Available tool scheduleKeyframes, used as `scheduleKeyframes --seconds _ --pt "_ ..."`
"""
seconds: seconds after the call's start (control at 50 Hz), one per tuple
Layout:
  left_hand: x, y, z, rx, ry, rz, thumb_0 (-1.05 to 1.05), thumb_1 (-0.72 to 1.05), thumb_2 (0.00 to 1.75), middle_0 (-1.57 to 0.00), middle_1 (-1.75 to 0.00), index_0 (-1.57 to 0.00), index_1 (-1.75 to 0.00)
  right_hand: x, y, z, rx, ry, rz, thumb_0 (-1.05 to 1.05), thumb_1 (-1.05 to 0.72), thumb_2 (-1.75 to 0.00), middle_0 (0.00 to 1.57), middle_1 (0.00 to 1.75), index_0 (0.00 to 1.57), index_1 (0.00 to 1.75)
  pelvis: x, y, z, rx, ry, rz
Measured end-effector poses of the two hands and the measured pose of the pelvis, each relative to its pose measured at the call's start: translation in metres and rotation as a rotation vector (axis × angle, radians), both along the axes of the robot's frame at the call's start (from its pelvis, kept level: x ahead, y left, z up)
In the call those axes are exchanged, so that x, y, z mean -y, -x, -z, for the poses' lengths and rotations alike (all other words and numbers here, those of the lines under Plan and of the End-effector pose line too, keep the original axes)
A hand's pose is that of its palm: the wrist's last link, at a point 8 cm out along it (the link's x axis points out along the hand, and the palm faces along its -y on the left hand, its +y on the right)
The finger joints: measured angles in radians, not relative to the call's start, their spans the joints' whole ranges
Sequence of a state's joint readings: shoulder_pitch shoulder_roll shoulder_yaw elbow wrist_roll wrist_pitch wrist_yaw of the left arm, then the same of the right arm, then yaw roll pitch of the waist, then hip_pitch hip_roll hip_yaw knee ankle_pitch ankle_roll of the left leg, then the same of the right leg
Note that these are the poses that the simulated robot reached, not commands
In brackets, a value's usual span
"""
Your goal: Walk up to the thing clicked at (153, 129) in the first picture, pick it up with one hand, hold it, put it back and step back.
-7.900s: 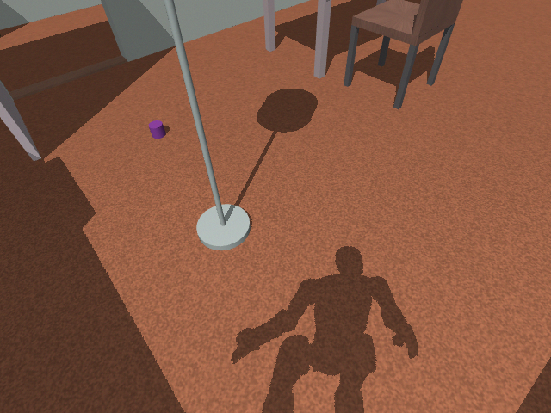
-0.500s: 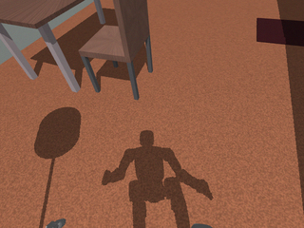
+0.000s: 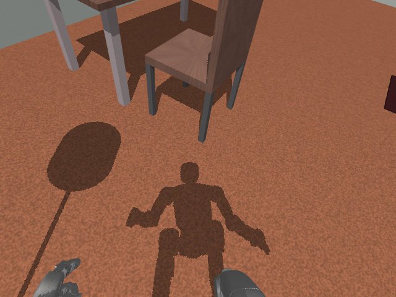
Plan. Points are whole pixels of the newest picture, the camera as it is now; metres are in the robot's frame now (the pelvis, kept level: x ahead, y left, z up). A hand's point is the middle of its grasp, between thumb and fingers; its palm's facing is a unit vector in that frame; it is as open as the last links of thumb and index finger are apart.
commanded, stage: walk up
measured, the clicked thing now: out of the picture +0.63 +1.32 -0.72
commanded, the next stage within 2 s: none
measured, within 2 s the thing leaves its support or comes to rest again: neither
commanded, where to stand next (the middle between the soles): +0.21 -0.06 m, yaw +63 degrees
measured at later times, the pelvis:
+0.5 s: pelvis +0.15 -0.14 +0.00, yaw +23 degrees
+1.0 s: pelvis +0.17 -0.16 -0.02, yaw +45 degrees
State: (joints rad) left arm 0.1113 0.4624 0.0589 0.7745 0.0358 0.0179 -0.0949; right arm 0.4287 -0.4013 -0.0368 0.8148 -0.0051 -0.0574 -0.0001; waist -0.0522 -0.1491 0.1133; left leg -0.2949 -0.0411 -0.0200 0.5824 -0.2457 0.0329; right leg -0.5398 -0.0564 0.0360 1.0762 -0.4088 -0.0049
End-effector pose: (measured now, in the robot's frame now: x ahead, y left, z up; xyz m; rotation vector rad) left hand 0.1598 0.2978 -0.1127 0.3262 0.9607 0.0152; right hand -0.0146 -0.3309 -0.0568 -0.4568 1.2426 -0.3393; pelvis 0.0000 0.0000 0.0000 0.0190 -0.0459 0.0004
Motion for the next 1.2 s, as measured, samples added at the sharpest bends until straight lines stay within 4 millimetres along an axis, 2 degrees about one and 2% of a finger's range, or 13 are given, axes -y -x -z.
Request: scheduleKeyframes --seconds 0.08,0.14,0.2,0.28,0.34,0.42,0.5,0.58,0.72,0.86,0.96,1.1,1.2 --pt "0.005 -0.013 -0.009 0.007 -0.008 -0.071 0.0 0.91 0.9 -0.2 -0.3 -0.2 -0.3 0.017 -0.044 -0.003 -0.009 0.002 -0.07 0.0 -0.9 -0.9 0.2 0.3 0.21 0.3 0.02 -0.032 -0.004 -0.002 0.004 -0.056" --pt "0.009 -0.022 -0.013 0.015 -0.03 -0.137 0.0 0.91 0.9 -0.2 -0.3 -0.2 -0.3 0.037 -0.085 0.001 -0.006 0.006 -0.126 0.0 -0.89 -0.9 0.21 0.3 0.21 0.3 0.04 -0.056 -0.002 -0.006 0.005 -0.095" --pt "0.019 -0.032 -0.016 0.03 -0.064 -0.205 0.0 0.91 0.9 -0.2 -0.3 -0.2 -0.3 0.062 -0.133 0.01 0.003 0.01 -0.191 0.0 -0.89 -0.9 0.21 0.3 0.21 0.3 0.064 -0.08 0.006 -0.013 0.005 -0.136" --pt "0.044 -0.038 -0.015 0.066 -0.12 -0.279 0.0 0.91 0.9 -0.2 -0.29 -0.2 -0.3 0.097 -0.209 0.038 0.024 0.011 -0.277 0.01 -0.89 -0.9 0.2 0.3 0.21 0.3 0.097 -0.105 0.023 -0.011 0.01 -0.202" --pt "0.069 -0.024 -0.018 0.035 -0.111 -0.336 0.0 0.91 0.9 -0.2 -0.29 -0.2 -0.3 0.103 -0.265 0.045 0.053 0.0 -0.334 0.01 -0.9 -0.9 0.2 0.3 0.21 0.3 0.112 -0.116 0.02 0.001 -0.001 -0.267" --pt "0.096 0.003 -0.023 -0.022 -0.086 -0.425 0.0 0.91 0.9 -0.2 -0.3 -0.2 -0.3 0.094 -0.328 0.038 0.093 -0.057 -0.445 0.01 -0.9 -0.9 0.2 0.3 0.21 0.3 0.125 -0.133 0.007 -0.006 -0.005 -0.332" --pt "0.111 0.036 -0.02 -0.075 -0.081 -0.525 0.0 0.9 0.9 -0.2 -0.3 -0.21 -0.3 0.078 -0.374 0.032 0.083 -0.09 -0.561 0.0 -0.9 -0.9 0.2 0.3 0.21 0.3 0.136 -0.148 0.002 -0.014 0.001 -0.396" --pt "0.117 0.073 -0.012 -0.145 -0.086 -0.62 0.0 0.9 0.9 -0.2 -0.3 -0.21 -0.3 0.059 -0.411 0.032 0.076 -0.101 -0.645 0.0 -0.9 -0.9 0.2 0.3 0.21 0.3 0.141 -0.159 0.005 -0.016 0.006 -0.465" --pt "0.116 0.118 0.009 -0.213 -0.093 -0.746 0.0 0.91 0.9 -0.2 -0.3 -0.21 -0.3 0.02 -0.451 0.039 0.108 -0.097 -0.756 0.0 -0.9 -0.9 0.2 0.3 0.21 0.3 0.134 -0.165 0.021 -0.026 -0.02 -0.572" --pt "0.13 0.124 0.001 -0.171 -0.123 -0.832 0.0 0.91 0.9 -0.2 -0.3 -0.2 -0.3 0.001 -0.474 0.046 0.129 -0.129 -0.828 0.0 -0.9 -0.9 0.2 0.3 0.21 0.3 0.146 -0.172 0.022 -0.018 0.015 -0.684" --pt "0.152 0.136 -0.01 -0.123 -0.167 -0.879 0.0 0.91 0.9 -0.2 -0.3 -0.21 -0.3 -0.013 -0.49 0.058 0.121 -0.159 -0.879 0.01 -0.9 -0.9 0.2 0.3 0.21 0.3 0.159 -0.175 0.024 0.002 0.018 -0.754" --pt "0.175 0.19 -0.027 -0.165 -0.171 -0.99 0.0 0.9 0.9 -0.21 -0.3 -0.21 -0.3 -0.041 -0.494 0.047 0.078 -0.196 -0.983 0.01 -0.9 -0.9 0.2 0.3 0.21 0.3 0.155 -0.165 0.009 0.001 0.001 -0.851" --pt "0.171 0.237 -0.014 -0.203 -0.155 -1.065 0.0 0.9 0.9 -0.21 -0.3 -0.21 -0.3 -0.057 -0.489 0.046 0.062 -0.142 -1.022 0.0 -0.9 -0.9 0.2 0.3 0.21 0.3 0.139 -0.154 0.019 -0.01 0.006 -0.906"
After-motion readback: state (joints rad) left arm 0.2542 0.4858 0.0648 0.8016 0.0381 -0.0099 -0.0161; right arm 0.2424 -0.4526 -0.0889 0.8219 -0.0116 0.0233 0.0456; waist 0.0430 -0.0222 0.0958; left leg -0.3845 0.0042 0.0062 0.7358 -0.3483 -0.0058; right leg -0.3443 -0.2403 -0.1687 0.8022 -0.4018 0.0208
